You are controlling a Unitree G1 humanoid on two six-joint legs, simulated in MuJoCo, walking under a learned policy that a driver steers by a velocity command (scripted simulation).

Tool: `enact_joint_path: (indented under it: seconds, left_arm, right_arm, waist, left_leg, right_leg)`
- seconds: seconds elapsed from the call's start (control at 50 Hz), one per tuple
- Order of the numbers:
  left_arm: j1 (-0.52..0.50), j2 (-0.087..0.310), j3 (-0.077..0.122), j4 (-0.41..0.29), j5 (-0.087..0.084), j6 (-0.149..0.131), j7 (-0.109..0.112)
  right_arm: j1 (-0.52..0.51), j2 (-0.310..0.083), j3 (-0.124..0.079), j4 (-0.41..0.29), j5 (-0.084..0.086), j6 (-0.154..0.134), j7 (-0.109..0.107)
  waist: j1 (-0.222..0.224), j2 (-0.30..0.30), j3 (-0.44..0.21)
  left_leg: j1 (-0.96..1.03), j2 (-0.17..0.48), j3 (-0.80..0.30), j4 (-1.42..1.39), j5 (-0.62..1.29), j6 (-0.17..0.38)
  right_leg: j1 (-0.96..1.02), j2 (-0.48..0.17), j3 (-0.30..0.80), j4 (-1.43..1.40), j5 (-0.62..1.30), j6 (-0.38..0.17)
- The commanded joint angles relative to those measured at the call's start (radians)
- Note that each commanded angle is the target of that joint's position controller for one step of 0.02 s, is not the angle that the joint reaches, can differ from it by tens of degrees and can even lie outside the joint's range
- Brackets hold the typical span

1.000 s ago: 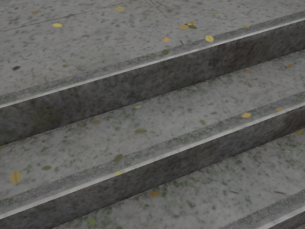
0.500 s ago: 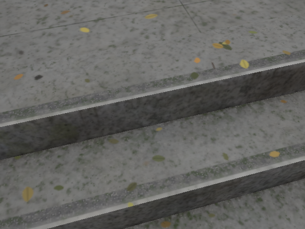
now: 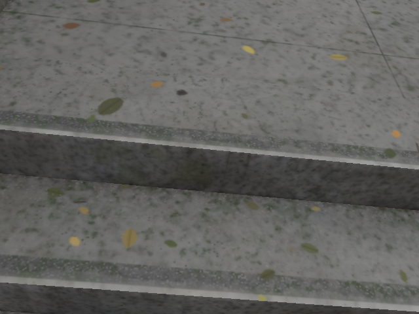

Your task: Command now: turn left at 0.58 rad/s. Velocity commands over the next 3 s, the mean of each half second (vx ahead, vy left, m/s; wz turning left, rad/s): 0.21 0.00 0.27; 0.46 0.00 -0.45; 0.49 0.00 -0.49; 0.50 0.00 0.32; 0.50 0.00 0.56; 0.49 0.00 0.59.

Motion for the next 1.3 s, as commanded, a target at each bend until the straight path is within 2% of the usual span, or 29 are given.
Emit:
enact_joint_path:
  seconds: [0.02,0.1,0.22,0.36,0.38,0.42,0.44,0.46,0.48,0.52,0.56,0.6,0.66,0.68,0.7,0.74,0.76,0.78,0.8,0.82,0.86,0.9,0.96,1.0,1.06,1.18,1.26,1.28,1.3]
  left_arm:
    - [-0.069,0.035,-0.005,-0.137,0.021,-0.023,0.002]
    - [-0.094,0.010,-0.027,-0.171,0.009,-0.011,-0.003]
    - [-0.058,-0.020,-0.043,-0.207,-0.006,-0.031,-0.034]
    - [-0.013,-0.004,-0.035,-0.166,-0.015,-0.065,-0.024]
    - [-0.008,0.008,-0.027,-0.148,-0.012,-0.065,-0.023]
    - [0.199,0.114,0.005,-0.094,0.011,-0.084,-0.030]
    - [0.257,0.140,0.007,-0.059,0.010,-0.067,-0.033]
    - [0.345,0.184,0.034,-0.056,0.009,-0.060,-0.022]
    - [0.364,0.181,0.036,-0.035,0.008,-0.057,-0.016]
    - [0.398,0.084,0.007,0.008,0.026,-0.056,-0.014]
    - [0.458,-0.038,-0.028,0.079,0.024,-0.053,-0.024]
    - [0.371,-0.046,-0.042,0.100,0.015,-0.041,-0.012]
    - [0.280,0.080,-0.016,0.093,-0.045,-0.024,0.014]
    - [0.379,0.108,-0.007,0.129,-0.064,-0.033,0.016]
    - [0.388,0.146,-0.005,0.154,-0.048,-0.063,-0.001]
    - [0.341,0.249,0.022,0.153,-0.013,-0.076,-0.013]
    - [0.271,0.232,0.026,0.127,-0.001,-0.082,-0.006]
    - [0.216,0.123,0.009,0.062,-0.011,-0.100,-0.022]
    - [0.217,-0.005,-0.008,0.037,0.007,-0.120,-0.069]
    - [0.131,-0.002,-0.007,-0.026,0.005,-0.136,-0.118]
    - [0.015,-0.092,-0.052,-0.146,-0.011,-0.111,-0.123]
    - [0.187,-0.136,-0.078,-0.104,-0.029,-0.070,-0.125]
    - [0.174,-0.140,-0.100,-0.097,-0.050,-0.049,-0.100]
    - [0.093,-0.099,-0.095,-0.125,-0.010,-0.036,-0.068]
    - [0.068,-0.115,-0.092,-0.123,-0.016,-0.020,-0.031]
    - [-0.231,-0.141,-0.116,-0.271,-0.041,-0.018,-0.044]
    - [-0.328,-0.144,-0.155,-0.354,-0.028,-0.021,-0.097]
    - [-0.393,-0.172,-0.165,-0.379,-0.045,-0.030,-0.112]
    - [-0.337,-0.109,-0.134,-0.341,-0.050,-0.035,-0.121]
  right_arm:
    - [-0.165,-0.133,-0.037,-0.143,-0.005,-0.029,-0.034]
    - [-0.074,-0.160,-0.052,-0.147,-0.002,-0.018,-0.065]
    - [-0.038,-0.172,-0.057,-0.144,0.001,-0.014,-0.061]
    - [-0.028,-0.139,-0.034,-0.100,-0.009,-0.018,-0.043]
    - [-0.007,-0.127,-0.030,-0.092,-0.010,-0.023,-0.042]
    - [-0.128,-0.081,-0.013,-0.135,-0.015,-0.064,-0.032]
    - [-0.059,-0.061,-0.009,-0.093,-0.032,-0.105,-0.001]
    - [-0.008,-0.144,-0.033,-0.062,0.008,-0.124,0.015]
    - [-0.081,-0.126,-0.033,-0.069,0.041,-0.127,0.025]
    - [-0.297,0.013,0.025,-0.169,0.037,-0.149,0.038]
    - [-0.400,0.077,0.069,-0.231,0.018,-0.182,0.049]
    - [-0.375,0.132,0.115,-0.269,0.009,-0.185,0.066]
    - [-0.486,0.112,0.166,-0.375,-0.034,-0.168,0.045]
    - [-0.517,0.090,0.155,-0.389,-0.031,-0.169,0.021]
    - [-0.388,0.015,0.102,-0.338,-0.017,-0.172,0.008]
    - [-0.043,-0.135,0.020,-0.237,0.023,-0.159,-0.010]
    - [0.116,-0.200,-0.011,-0.177,0.029,-0.149,-0.010]
    - [0.276,-0.289,-0.041,-0.095,-0.017,-0.143,-0.007]
    - [0.290,-0.299,-0.049,-0.060,-0.045,-0.121,-0.025]
    - [0.170,-0.187,-0.019,-0.050,-0.016,-0.107,-0.053]
    - [0.058,-0.027,0.015,0.085,-0.005,-0.100,-0.046]
    - [-0.019,0.122,0.049,0.177,-0.029,-0.102,-0.014]
    - [-0.021,0.055,0.032,0.229,-0.027,-0.111,0.012]
    - [-0.044,0.017,0.035,0.231,-0.036,-0.126,0.008]
    - [0.114,-0.049,0.028,0.259,-0.031,-0.128,0.004]
    - [0.328,-0.067,0.004,0.295,-0.014,-0.109,-0.049]
    - [0.270,-0.129,-0.021,0.279,0.012,-0.073,-0.084]
    - [0.283,-0.162,-0.035,0.293,0.043,-0.068,-0.084]
    - [0.296,-0.179,-0.032,0.324,0.040,-0.069,-0.071]
  waist:
    - [0.044,0.230,-0.080]
    - [0.008,0.198,-0.138]
    - [0.012,0.204,-0.065]
    - [0.008,0.237,0.001]
    - [-0.009,0.199,0.006]
    - [0.078,-0.063,-0.087]
    - [0.052,-0.234,-0.079]
    - [0.110,-0.229,-0.106]
    - [0.134,-0.115,0.001]
    - [0.137,0.005,0.181]
    - [0.122,0.040,0.202]
    - [0.044,-0.023,0.179]
    - [-0.001,-0.028,0.112]
    - [0.014,-0.031,0.032]
    - [-0.055,-0.112,-0.108]
    - [-0.212,-0.245,-0.236]
    - [-0.261,-0.184,-0.289]
    - [-0.251,0.220,-0.387]
    - [-0.192,0.545,-0.460]
    - [-0.148,0.378,-0.287]
    - [0.006,0.170,0.043]
    - [0.148,0.103,0.113]
    - [0.171,0.077,0.154]
    - [0.165,0.079,0.159]
    - [0.086,0.086,0.116]
    - [-0.049,0.157,0.181]
    - [-0.036,0.172,0.175]
    - [-0.043,0.200,0.182]
    - [-0.013,0.199,0.167]
  left_leg:
    - [0.167,0.237,-0.308,-0.232,0.983,0.242]
    - [0.305,0.223,-0.350,-0.234,0.939,0.227]
    - [0.224,0.183,-0.500,-0.399,-0.075,0.257]
    - [0.114,0.143,-0.303,-0.390,0.336,0.230]
    - [0.157,0.121,-0.270,-0.329,0.430,0.207]
    - [-0.041,0.012,-0.107,0.104,0.434,0.081]
    - [-0.382,-0.102,0.028,0.450,-0.075,-0.017]
    - [-0.548,-0.101,0.051,0.828,-0.199,-0.097]
    - [-0.791,-0.064,0.016,1.219,-0.201,-0.115]
    - [-1.110,-0.018,0.018,1.481,-0.103,-0.078]
    - [-1.209,0.006,0.064,1.518,-0.076,-0.051]
    - [-1.136,0.054,0.072,1.488,-0.038,-0.037]
    - [-0.478,0.074,0.220,0.797,0.050,-0.019]
    - [-0.209,0.036,0.281,0.661,0.015,-0.004]
    - [0.015,-0.055,0.318,0.714,-0.005,0.030]
    - [0.009,-0.088,0.192,0.448,-0.128,0.073]
    - [0.141,-0.027,-0.011,0.304,-0.160,0.124]
    - [0.382,0.190,-0.494,-0.038,-0.380,0.226]
    - [0.481,0.377,-1.066,-0.468,-0.612,0.334]
    - [0.301,0.417,-1.092,-0.506,-0.609,0.309]
    - [-0.005,0.394,-0.643,-0.397,-0.426,0.196]
    - [-0.182,0.315,-0.273,-0.349,-0.151,0.086]
    - [-0.225,0.257,0.076,-0.409,-0.022,0.065]
    - [-0.287,0.219,0.191,-0.451,0.021,0.078]
    - [0.002,0.308,0.120,-0.449,-0.002,0.127]
    - [0.469,0.418,0.102,-0.532,0.011,0.098]
    - [0.258,0.343,0.252,-0.780,0.063,0.122]
    - [0.194,0.343,0.287,-0.858,0.220,0.129]
    - [0.182,0.302,0.356,-0.769,0.670,0.145]
  right_leg:
    - [-0.064,0.027,0.074,0.009,0.061,-0.016]
    - [-0.069,0.064,0.069,-0.171,-0.019,-0.018]
    - [-0.089,0.057,0.066,-0.288,-0.064,-0.073]
    - [0.353,0.044,-0.079,-1.115,0.044,-0.173]
    - [0.381,0.057,-0.067,-1.241,0.115,-0.181]
    - [0.734,-0.139,0.238,-1.360,0.673,-0.244]
    - [0.967,-0.275,0.380,-1.261,1.197,-0.347]
    - [0.935,-0.414,0.629,-1.293,0.851,-0.574]
    - [0.932,-0.386,0.624,-1.329,0.463,-0.602]
    - [0.877,-0.270,0.474,-1.377,0.066,-0.480]
    - [0.840,-0.201,0.407,-1.369,0.178,-0.422]
    - [0.631,-0.171,0.362,-1.439,0.085,-0.373]
    - [0.068,-0.082,0.251,-1.755,0.201,-0.383]
    - [0.057,-0.071,0.232,-1.790,0.352,-0.383]
    - [0.167,-0.098,0.199,-1.672,1.059,-0.389]
    - [0.621,-0.144,0.179,-1.313,1.768,-0.335]
    - [0.596,-0.152,0.214,-1.056,1.751,-0.316]
    - [0.300,-0.032,0.199,-0.687,1.302,-0.310]
    - [0.011,0.172,0.300,-0.199,0.250,-0.283]
    - [-0.176,0.160,0.352,0.230,0.193,-0.260]
    - [-0.381,0.087,0.236,0.505,0.177,-0.292]
    - [-0.361,0.057,0.227,0.624,0.226,-0.305]
    - [-0.421,0.036,0.185,0.454,0.338,-0.265]
    - [-0.392,0.045,0.130,0.313,0.471,-0.219]
    - [-0.633,0.037,0.144,0.514,0.440,-0.184]
    - [-1.056,-0.068,0.156,0.536,0.159,-0.163]
    - [-0.617,-0.157,-0.079,-0.016,0.146,-0.165]
    - [-0.382,-0.160,-0.107,-0.209,0.013,-0.202]
    - [-0.142,-0.054,-0.258,-0.322,-0.097,-0.239]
